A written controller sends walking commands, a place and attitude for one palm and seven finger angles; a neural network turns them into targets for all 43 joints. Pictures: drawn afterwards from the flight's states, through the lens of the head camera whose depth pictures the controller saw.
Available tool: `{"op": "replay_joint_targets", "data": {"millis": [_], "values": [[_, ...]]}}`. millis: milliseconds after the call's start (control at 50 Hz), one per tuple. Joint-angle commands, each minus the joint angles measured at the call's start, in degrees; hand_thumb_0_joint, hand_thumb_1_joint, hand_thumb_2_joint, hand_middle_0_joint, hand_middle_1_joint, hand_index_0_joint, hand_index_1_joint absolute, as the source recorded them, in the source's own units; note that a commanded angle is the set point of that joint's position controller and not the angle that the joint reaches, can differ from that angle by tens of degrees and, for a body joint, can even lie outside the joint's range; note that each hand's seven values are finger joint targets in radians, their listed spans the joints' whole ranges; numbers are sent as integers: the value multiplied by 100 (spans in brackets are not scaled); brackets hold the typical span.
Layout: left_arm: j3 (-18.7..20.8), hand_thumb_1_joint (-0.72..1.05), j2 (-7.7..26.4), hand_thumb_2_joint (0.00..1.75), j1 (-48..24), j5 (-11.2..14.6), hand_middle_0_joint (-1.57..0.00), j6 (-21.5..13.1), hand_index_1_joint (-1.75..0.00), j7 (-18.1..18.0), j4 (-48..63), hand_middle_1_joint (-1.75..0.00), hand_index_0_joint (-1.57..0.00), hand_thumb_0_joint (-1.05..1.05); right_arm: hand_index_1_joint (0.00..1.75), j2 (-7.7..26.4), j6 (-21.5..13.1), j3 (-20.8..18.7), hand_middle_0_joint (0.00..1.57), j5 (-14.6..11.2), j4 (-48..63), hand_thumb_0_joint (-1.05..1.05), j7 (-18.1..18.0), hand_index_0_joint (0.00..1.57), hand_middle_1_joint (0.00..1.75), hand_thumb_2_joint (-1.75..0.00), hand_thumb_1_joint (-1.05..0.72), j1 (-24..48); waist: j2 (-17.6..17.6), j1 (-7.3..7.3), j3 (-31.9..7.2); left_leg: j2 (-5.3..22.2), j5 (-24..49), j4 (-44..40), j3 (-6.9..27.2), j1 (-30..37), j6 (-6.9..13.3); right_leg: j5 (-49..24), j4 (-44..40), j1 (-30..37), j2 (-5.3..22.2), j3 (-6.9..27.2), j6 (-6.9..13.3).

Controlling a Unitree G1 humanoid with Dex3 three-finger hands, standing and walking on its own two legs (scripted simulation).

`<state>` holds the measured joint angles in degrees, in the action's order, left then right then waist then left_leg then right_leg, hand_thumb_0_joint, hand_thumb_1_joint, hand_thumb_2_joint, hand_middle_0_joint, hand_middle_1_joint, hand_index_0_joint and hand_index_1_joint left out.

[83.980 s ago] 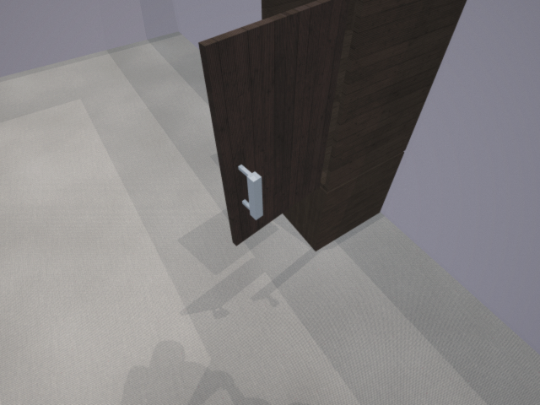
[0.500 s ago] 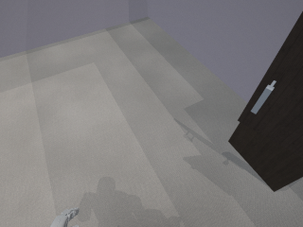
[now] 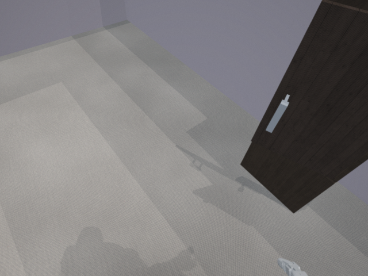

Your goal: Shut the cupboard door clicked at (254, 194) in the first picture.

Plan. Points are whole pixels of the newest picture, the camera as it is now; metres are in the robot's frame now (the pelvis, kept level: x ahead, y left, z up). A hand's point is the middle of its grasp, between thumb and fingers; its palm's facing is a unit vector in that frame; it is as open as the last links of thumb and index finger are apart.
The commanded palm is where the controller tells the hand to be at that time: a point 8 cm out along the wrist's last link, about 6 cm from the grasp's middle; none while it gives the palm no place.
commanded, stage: turn to face it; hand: left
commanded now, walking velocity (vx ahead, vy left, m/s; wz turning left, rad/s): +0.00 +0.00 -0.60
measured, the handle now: (278, 113) +0.68 -0.28 -0.10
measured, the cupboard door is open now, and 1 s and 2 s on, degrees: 19 19 19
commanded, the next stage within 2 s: take the last steps up to it in 0.62 s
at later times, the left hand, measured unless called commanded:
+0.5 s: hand (132, 257) +0.17 +0.14 -0.14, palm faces -0.29 -0.92 -0.28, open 7.4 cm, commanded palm none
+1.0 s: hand (126, 274) +0.14 +0.15 -0.17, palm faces -0.38 -0.91 -0.15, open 7.4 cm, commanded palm none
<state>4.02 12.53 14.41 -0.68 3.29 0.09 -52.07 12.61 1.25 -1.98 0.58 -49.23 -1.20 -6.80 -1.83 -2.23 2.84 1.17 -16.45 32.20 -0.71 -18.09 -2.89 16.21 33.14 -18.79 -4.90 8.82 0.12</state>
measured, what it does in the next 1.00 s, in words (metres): steps on the spot, turning right: right foot, then left foot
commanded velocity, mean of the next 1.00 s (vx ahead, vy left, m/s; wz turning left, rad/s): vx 0.09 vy -0.04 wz -0.34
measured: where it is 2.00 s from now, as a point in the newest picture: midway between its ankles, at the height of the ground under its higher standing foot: outside the picture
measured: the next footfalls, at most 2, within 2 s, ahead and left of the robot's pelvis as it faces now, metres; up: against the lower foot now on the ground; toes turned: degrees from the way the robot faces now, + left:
right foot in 0.44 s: -0.01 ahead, -0.13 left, +0.00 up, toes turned -20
left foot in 0.90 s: +0.09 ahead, +0.07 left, +0.00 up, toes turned -18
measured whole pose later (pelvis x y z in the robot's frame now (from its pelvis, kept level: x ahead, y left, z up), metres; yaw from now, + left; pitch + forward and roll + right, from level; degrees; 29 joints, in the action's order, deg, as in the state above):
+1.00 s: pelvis +0.03 -0.02 +0.01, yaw -25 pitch +1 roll -2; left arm 4.9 13.3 16.0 -1.9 3.7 1.9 -57.4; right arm 9.5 -1.5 -0.8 2.6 -54.6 -1.5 -16.7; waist -3.0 0.5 0.1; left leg 3.5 -18.0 29.7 -5.9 -12.3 0.7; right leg 23.0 58.1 -25.2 -1.7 0.8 0.7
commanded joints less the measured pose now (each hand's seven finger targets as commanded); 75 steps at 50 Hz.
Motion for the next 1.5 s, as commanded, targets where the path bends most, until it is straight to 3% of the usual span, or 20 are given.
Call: {"op": "replay_joint_targets", "data": {"millis": [0, 100, 360, 400, 420, 440, 460, 560, 760, 820, 840, 860, 880, 900, 1020, 1240, 1320, 1340, 1360, 1480], "values": [[194, 90, 782, 90, -355, -32, -20, -120, -30, 44, 692, -30, -20, 0, 30, 1471, -98, -277, 20, 99, 339, 0, -128, 20, 30, -90, -90, -788, 1311, 418, -567, 2639, 1667, -1561, 2044, 1104, 1182, 1827, 2681, -1249, 360, -380, -160], [266, 90, 678, 90, -174, -59, -20, 3, -30, 195, 427, -30, -20, 0, 30, 989, -167, -138, 20, 103, 391, 0, -199, 20, 30, -90, -90, -323, 1136, 140, -416, 1686, 3023, -1207, 302, 1284, 907, 920, 3550, -1498, 564, -732, -376], [106, 90, 433, 90, -565, -38, -20, -39, -30, 176, 537, -30, -20, 0, 30, 1218, -112, -330, 20, 120, -124, 0, -52, 20, 30, -90, -90, -802, 1432, 295, -517, 1935, 2574, -660, -367, 1078, 899, 495, 532, 42, 556, -1388, -118], [156, 90, 742, 90, -4, -69, -20, -129, -30, 132, 344, -30, -20, 0, 30, 1127, -100, -327, 20, 51, -131, 0, -8, 20, 30, -90, -90, -757, 747, 2, -731, 1562, 1734, 228, -706, 321, 421, -892, -943, 1413, 734, -1115, 45], [262, 90, 1338, 90, 349, -129, -20, -216, -30, 54, 244, -30, -20, 0, 30, 699, -88, -242, 20, 1, 25, 0, 15, 20, 30, -90, -90, -715, -944, -173, -868, 818, -303, 1389, -1201, -855, 27, -2274, -1399, 2286, 2009, 455, 475], [298, 90, 1658, 90, 558, -63, -20, -219, -30, -18, 148, -30, -20, 0, 30, 579, -22, -159, 20, 22, 226, 0, -15, 20, 30, -90, -90, -375, -1513, -306, -674, 309, -2201, 2614, -750, -1525, -86, -3885, -1335, 1941, 2825, 1353, 1088], [239, 90, 1597, 90, 483, -34, -20, -209, -30, -57, 165, -30, -20, 0, 30, 625, 66, -151, 20, 4, 168, 0, -42, 20, 30, -90, -90, -455, -1058, -205, -634, 419, -1938, 3224, -121, -1503, -22, -3169, -1427, 1481, 2833, 1098, 1328], [85, 90, 862, 90, -465, -17, -20, -293, -30, -113, 381, -30, -20, 0, 30, 581, 96, -188, 20, 67, -243, 0, 22, 20, 30, -90, -90, -843, -770, 328, -425, 440, -472, 3344, 21, -1383, -167, -2829, -1406, 1014, 1785, -36, 900], [190, 90, 876, 90, -133, -99, -20, -289, -30, -82, 138, -30, -20, 0, 30, 363, -4, -161, 20, 72, -162, 0, 3, 20, 30, -90, -90, -555, -768, 131, -371, 241, -781, 1338, -219, -767, -124, -942, -1667, 1013, 1811, 613, 1205], [191, 90, 801, 90, -299, -55, -20, -272, -30, -19, 76, -30, -20, 0, 30, 335, -184, -130, 20, 89, -362, 0, -24, 20, 30, -90, -90, -1184, -671, 426, -353, 76, -80, -463, -452, 804, 5, 416, -1278, 121, 1402, 520, 909], [140, 90, 568, 90, -290, -14, -20, -258, -30, 14, 81, -30, -20, 0, 30, 567, -263, -161, 20, 105, -518, 0, -58, 20, 30, -90, -90, -1597, 106, 606, -458, 384, -84, -1193, -22, 1723, 79, 884, -597, -592, 1005, 205, 641], [60, 90, 165, 90, -168, 34, -20, -228, -30, 80, 189, -30, -20, 0, 30, 1202, -294, -295, 20, 200, -605, 0, -91, 20, 30, -90, -90, -1944, 1921, 712, -377, 1899, -1304, -1879, 1971, 2214, 479, 1533, 954, -1798, 184, -581, 250], [69, 90, 323, 90, -575, -52, -20, -218, -30, 110, 389, -30, -20, 0, 30, 1502, -258, -352, 20, 209, -574, 0, -150, 20, 30, -90, -90, -2183, 1873, 900, 1, 2808, -2046, -2423, 2997, 1633, 972, 1765, 2160, -2192, 261, -736, 160], [118, 90, 522, 90, -769, -111, -20, -233, -30, 176, 468, -30, -20, 0, 30, 1427, -251, -312, 20, 176, -477, 0, -145, 20, 30, -90, -90, -2024, 1144, 798, 358, 2841, -2214, -2560, 2915, 1170, 1156, 1331, 2655, -2227, 600, -466, 181], [160, 90, 308, 90, -185, -129, -20, -152, -30, 300, -38, -30, -20, 0, 30, 711, -446, -93, 20, 140, -495, 0, -190, 20, 30, -90, -90, -1573, 1049, 326, 309, 1658, 620, -2164, 469, 1075, 530, -289, 3462, -2001, 663, -622, -84], [-38, 90, 110, 90, -1293, -76, -20, -277, -30, 351, 155, -30, -20, 0, 30, 759, -439, -211, 20, 192, -1046, 0, -118, 20, 30, -90, -90, -2224, 1303, 665, 362, 1794, 2253, -1675, -312, 1690, 871, -358, 780, -1449, 804, -1406, 30], [100, 90, 486, 90, 390, -81, -20, -439, -30, 259, -429, -30, -20, 0, 30, 825, -421, -233, 20, 90, -1063, 0, -75, 20, 30, -90, -90, -1834, 695, -192, -498, 1392, 3227, 134, -766, 865, 531, -791, -511, 1487, 414, -1545, 338], [229, 90, 993, 90, 1294, -123, -20, -525, -30, 170, -722, -30, -20, 0, 30, 578, -442, -190, 20, -3, -985, 0, 0, 20, 30, -90, -90, -1767, -301, -582, -1157, 880, 1862, 1577, -1109, -281, 317, -554, -814, 2974, 1406, -468, 667], [294, 90, 1423, 90, 1692, -78, -20, -550, -30, 79, -879, -30, -20, 0, 30, 117, -434, -84, 20, -72, -811, 0, -16, 20, 30, -90, -90, -1839, -1544, -551, -1627, 44, -1992, 3275, -838, -1335, 183, -1031, -1343, 3568, 2730, 1394, 1185], [-78, 90, 287, 90, -99, -19, -20, -627, -30, -88, -532, -30, -20, 0, 30, -69, -205, -104, 20, 91, -951, 0, 29, 20, 30, -90, -90, -1524, -337, 378, -216, 658, -539, 3373, -63, -998, 226, -2202, -1867, 775, 2002, -601, 1044]]}}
